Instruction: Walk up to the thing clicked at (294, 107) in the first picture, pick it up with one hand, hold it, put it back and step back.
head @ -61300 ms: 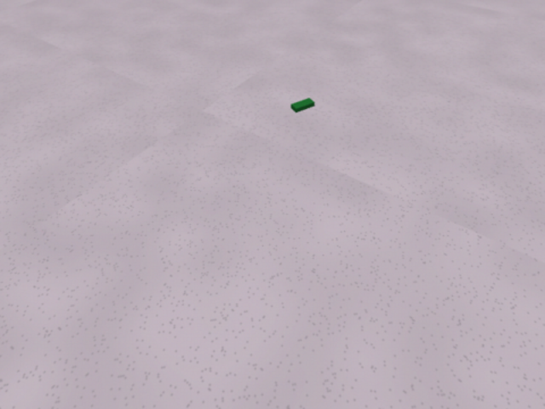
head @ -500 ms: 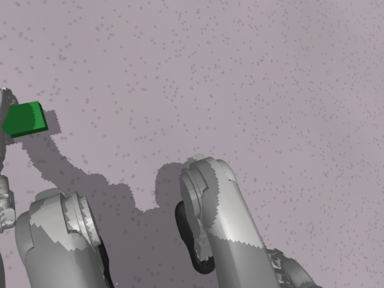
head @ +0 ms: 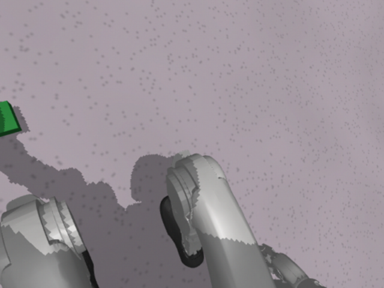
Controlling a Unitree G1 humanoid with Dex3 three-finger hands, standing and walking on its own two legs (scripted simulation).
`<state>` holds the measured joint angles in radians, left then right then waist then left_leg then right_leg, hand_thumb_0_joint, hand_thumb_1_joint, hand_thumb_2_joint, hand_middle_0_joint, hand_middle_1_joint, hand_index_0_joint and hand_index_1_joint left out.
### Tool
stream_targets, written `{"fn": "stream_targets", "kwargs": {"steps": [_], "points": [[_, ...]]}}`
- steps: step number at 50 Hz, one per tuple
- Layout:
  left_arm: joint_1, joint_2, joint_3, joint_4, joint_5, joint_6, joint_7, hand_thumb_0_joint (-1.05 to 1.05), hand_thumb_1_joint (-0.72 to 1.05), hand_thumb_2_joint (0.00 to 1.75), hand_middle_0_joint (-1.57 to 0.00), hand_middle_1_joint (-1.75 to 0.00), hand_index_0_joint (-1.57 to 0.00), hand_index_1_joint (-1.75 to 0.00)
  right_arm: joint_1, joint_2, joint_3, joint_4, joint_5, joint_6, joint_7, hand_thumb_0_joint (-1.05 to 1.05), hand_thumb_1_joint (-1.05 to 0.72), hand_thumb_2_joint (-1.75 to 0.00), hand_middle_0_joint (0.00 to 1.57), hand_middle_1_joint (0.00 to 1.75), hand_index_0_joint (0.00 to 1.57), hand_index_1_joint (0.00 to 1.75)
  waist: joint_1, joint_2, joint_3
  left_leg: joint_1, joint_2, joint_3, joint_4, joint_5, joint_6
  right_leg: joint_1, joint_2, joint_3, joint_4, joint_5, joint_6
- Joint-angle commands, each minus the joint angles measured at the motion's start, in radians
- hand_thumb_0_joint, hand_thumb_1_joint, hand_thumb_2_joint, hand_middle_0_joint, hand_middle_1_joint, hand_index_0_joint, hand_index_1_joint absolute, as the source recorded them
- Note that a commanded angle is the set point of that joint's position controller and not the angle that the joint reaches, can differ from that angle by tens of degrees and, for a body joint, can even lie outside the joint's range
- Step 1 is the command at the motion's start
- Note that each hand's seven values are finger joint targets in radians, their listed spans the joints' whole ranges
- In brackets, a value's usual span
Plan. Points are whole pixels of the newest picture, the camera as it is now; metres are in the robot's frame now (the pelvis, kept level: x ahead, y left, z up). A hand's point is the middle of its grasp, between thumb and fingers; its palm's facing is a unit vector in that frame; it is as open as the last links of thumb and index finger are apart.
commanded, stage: rest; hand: left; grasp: from above
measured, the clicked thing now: out of the picture +0.46 +0.31 -0.27
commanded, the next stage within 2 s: open in 0.44 s
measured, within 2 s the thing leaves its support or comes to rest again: rests again in 0.16 s
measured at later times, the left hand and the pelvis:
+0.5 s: hand out of the picture +0.45 +0.31 -0.25, palm faces -0.42 -0.17 -0.89, open 8.7 cm; pelvis +0.00 +0.01 +0.00, yaw -2 degrees
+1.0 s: hand out of the picture +0.45 +0.31 -0.25, palm faces -0.43 -0.16 -0.89, open 11.1 cm; pelvis +0.00 +0.01 +0.00, yaw -2 degrees
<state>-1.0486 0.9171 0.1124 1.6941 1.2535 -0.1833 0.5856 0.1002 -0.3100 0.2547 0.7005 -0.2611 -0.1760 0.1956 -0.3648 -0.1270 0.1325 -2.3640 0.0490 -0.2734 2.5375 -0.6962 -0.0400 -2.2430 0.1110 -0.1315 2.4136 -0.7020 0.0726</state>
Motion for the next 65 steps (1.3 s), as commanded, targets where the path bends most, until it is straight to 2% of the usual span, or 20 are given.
{"fn": "stream_targets", "kwargs": {"steps": [1,2,3,5,10,12,13,19,20,21,22,27,32,36,39,40,41,44,45,65], "points": [[-0.287,0.214,-0.016,-0.090,-0.017,-0.001,0.059,0.00,0.82,0.43,-1.13,-0.40,-1.16,-0.37,0.175,-0.308,-0.077,0.004,0.004,-0.016,0.003,0.00,-0.90,-0.90,0.20,0.30,0.20,0.30,-0.035,0.491,-0.637,0.476,0.019,0.136,-0.217,0.170,0.053,0.340,0.020,-0.137,-0.234,0.272,-0.086],[-0.271,0.225,-0.003,-0.111,-0.022,-0.001,0.064,0.00,0.80,0.41,-1.12,-0.39,-1.15,-0.36,0.172,-0.309,-0.076,0.002,0.006,-0.016,0.003,0.00,-0.89,-0.90,0.20,0.30,0.20,0.30,-0.017,0.494,-0.662,0.493,0.021,0.135,-0.227,0.177,0.051,0.363,0.023,-0.134,-0.240,0.274,-0.087],[-0.270,0.212,-0.021,-0.072,-0.020,0.004,0.064,0.00,0.80,0.41,-1.13,-0.38,-1.16,-0.36,0.171,-0.308,-0.074,0.000,0.008,-0.021,0.006,0.00,-0.90,-0.90,0.20,0.30,0.20,0.30,-0.029,0.493,-0.624,0.470,0.019,0.137,-0.219,0.160,0.053,0.340,0.021,-0.133,-0.232,0.261,-0.088],[-0.278,0.237,-0.004,-0.101,-0.011,0.005,0.071,0.00,0.81,0.41,-1.14,-0.38,-1.16,-0.35,0.174,-0.318,-0.073,0.002,0.006,-0.026,0.008,0.00,-0.90,-0.90,0.20,0.30,0.20,0.30,-0.029,0.506,-0.648,0.507,0.020,0.132,-0.231,0.184,0.046,0.343,0.020,-0.149,-0.226,0.276,-0.088],[-0.279,0.209,-0.025,-0.078,-0.021,0.010,0.077,0.00,0.80,0.40,-1.13,-0.36,-1.16,-0.34,0.174,-0.321,-0.061,-0.008,0.001,-0.039,0.025,0.00,-0.90,-0.90,0.20,0.30,0.20,0.30,-0.053,0.500,-0.643,0.515,0.025,0.125,-0.217,0.218,0.048,0.366,0.025,-0.149,-0.224,0.322,-0.082],[-0.269,0.256,0.011,-0.077,-0.024,0.012,0.088,0.00,0.77,0.41,-1.12,-0.36,-1.14,-0.33,0.174,-0.331,-0.062,0.004,0.004,-0.040,0.024,0.00,-0.90,-0.90,0.20,0.30,0.20,0.30,-0.040,0.498,-0.652,0.508,0.027,0.120,-0.222,0.234,0.046,0.375,0.026,-0.152,-0.226,0.329,-0.084],[-0.265,0.229,-0.010,-0.075,-0.024,0.013,0.084,0.00,0.75,0.40,-1.11,-0.36,-1.13,-0.33,0.170,-0.319,-0.056,-0.005,0.004,-0.042,0.025,0.00,-0.90,-0.90,0.20,0.30,0.20,0.30,-0.038,0.518,-0.653,0.522,0.026,0.122,-0.225,0.240,0.044,0.383,0.028,-0.147,-0.224,0.334,-0.086],[-0.281,0.233,-0.027,-0.061,-0.026,0.018,0.081,0.00,0.75,0.39,-1.10,-0.37,-1.12,-0.34,0.158,-0.331,-0.048,-0.008,0.002,-0.053,0.034,0.00,-0.90,-0.90,0.20,0.30,0.20,0.30,-0.053,0.546,-0.625,0.530,0.030,0.109,-0.234,0.227,0.038,0.356,0.028,-0.163,-0.216,0.316,-0.089],[-0.259,0.269,0.012,-0.053,-0.030,0.020,0.087,0.00,0.75,0.38,-1.09,-0.37,-1.12,-0.34,0.164,-0.342,-0.050,-0.003,-0.002,-0.047,0.032,0.00,-0.90,-0.90,0.20,0.30,0.20,0.30,-0.047,0.528,-0.627,0.520,0.031,0.105,-0.237,0.227,0.039,0.365,0.029,-0.168,-0.220,0.316,-0.088],[-0.257,0.260,-0.006,-0.030,-0.023,0.020,0.080,0.00,0.76,0.40,-1.11,-0.36,-1.13,-0.34,0.162,-0.335,-0.046,-0.007,-0.002,-0.048,0.036,0.00,-0.90,-0.90,0.20,0.30,0.20,0.30,-0.057,0.516,-0.592,0.491,0.029,0.112,-0.226,0.205,0.043,0.362,0.028,-0.159,-0.221,0.302,-0.088],[-0.260,0.267,0.011,-0.039,-0.025,0.017,0.081,0.00,0.74,0.41,-1.10,-0.36,-1.12,-0.34,0.176,-0.340,-0.043,-0.008,-0.004,-0.046,0.036,0.00,-0.90,-0.90,0.20,0.30,0.20,0.30,-0.064,0.498,-0.594,0.490,0.029,0.106,-0.231,0.208,0.043,0.365,0.026,-0.167,-0.225,0.303,-0.085],[-0.253,0.256,-0.007,-0.021,-0.029,0.009,0.069,0.00,0.73,0.43,-1.09,-0.38,-1.10,-0.37,0.154,-0.340,-0.040,-0.016,-0.002,-0.051,0.035,0.00,-0.90,-0.90,0.20,0.30,0.20,0.30,-0.066,0.495,-0.571,0.487,0.029,0.101,-0.232,0.180,0.043,0.346,0.027,-0.166,-0.226,0.277,-0.086],[-0.256,0.283,-0.010,-0.036,-0.024,-0.005,0.064,0.00,0.33,0.37,-0.69,-0.43,-0.72,-0.40,0.161,-0.349,-0.034,-0.030,-0.003,-0.051,0.035,0.00,-0.89,-0.90,0.20,0.30,0.20,0.30,-0.064,0.480,-0.577,0.475,0.029,0.102,-0.226,0.172,0.049,0.367,0.030,-0.161,-0.240,0.274,-0.082],[-0.259,0.278,-0.011,-0.038,-0.026,-0.017,0.072,0.00,0.08,0.48,-0.58,-0.50,-0.60,-0.48,0.162,-0.341,-0.018,-0.025,-0.009,-0.053,0.036,0.00,-0.89,-0.90,0.20,0.30,0.20,0.30,-0.072,0.486,-0.575,0.490,0.032,0.095,-0.225,0.188,0.045,0.360,0.028,-0.171,-0.228,0.288,-0.080],[-0.267,0.297,-0.002,-0.060,-0.025,-0.021,0.081,0.00,0.01,0.53,-0.52,-0.56,-0.53,-0.54,0.162,-0.345,-0.016,-0.022,-0.013,-0.050,0.033,0.00,-0.89,-0.90,0.20,0.30,0.20,0.30,-0.067,0.516,-0.608,0.519,0.036,0.091,-0.228,0.217,0.040,0.381,0.030,-0.175,-0.225,0.314,-0.081],[-0.258,0.278,-0.026,-0.037,-0.023,-0.018,0.077,0.00,-0.02,0.55,-0.49,-0.58,-0.51,-0.57,0.155,-0.348,-0.023,-0.025,-0.014,-0.054,0.034,0.00,-0.89,-0.90,0.20,0.30,0.20,0.30,-0.076,0.516,-0.579,0.508,0.034,0.100,-0.220,0.194,0.040,0.374,0.030,-0.166,-0.226,0.303,-0.081],[-0.270,0.292,-0.009,-0.068,-0.020,-0.022,0.084,0.00,-0.04,0.58,-0.48,-0.60,-0.49,-0.59,0.170,-0.346,-0.017,-0.019,-0.019,-0.054,0.036,0.00,-0.89,-0.90,0.20,0.30,0.20,0.30,-0.074,0.537,-0.590,0.526,0.036,0.094,-0.231,0.215,0.037,0.381,0.031,-0.175,-0.228,0.312,-0.082],[-0.263,0.273,-0.033,-0.044,-0.021,-0.015,0.084,0.00,-0.10,0.62,-0.43,-0.65,-0.44,-0.63,0.159,-0.351,-0.023,-0.025,-0.020,-0.054,0.035,0.00,-0.89,-0.90,0.20,0.30,0.20,0.30,-0.080,0.521,-0.575,0.504,0.035,0.103,-0.220,0.189,0.041,0.388,0.035,-0.162,-0.242,0.305,-0.080],[-0.260,0.294,-0.012,-0.055,-0.024,-0.013,0.087,0.00,-0.12,0.64,-0.41,-0.67,-0.42,-0.66,0.166,-0.346,-0.015,-0.021,-0.019,-0.054,0.035,0.00,-0.89,-0.90,0.20,0.30,0.20,0.30,-0.074,0.520,-0.580,0.503,0.036,0.101,-0.223,0.202,0.041,0.390,0.033,-0.168,-0.244,0.313,-0.079],[-0.252,0.282,-0.027,-0.049,-0.035,-0.006,0.076,0.00,-0.40,0.88,-0.16,-0.92,-0.16,-0.91,0.158,-0.357,-0.018,-0.034,-0.011,-0.060,0.033,0.00,-0.89,-0.90,0.20,0.30,0.20,0.30,-0.080,0.516,-0.576,0.511,0.038,0.088,-0.245,0.190,0.036,0.386,0.033,-0.174,-0.245,0.298,-0.083]]}}
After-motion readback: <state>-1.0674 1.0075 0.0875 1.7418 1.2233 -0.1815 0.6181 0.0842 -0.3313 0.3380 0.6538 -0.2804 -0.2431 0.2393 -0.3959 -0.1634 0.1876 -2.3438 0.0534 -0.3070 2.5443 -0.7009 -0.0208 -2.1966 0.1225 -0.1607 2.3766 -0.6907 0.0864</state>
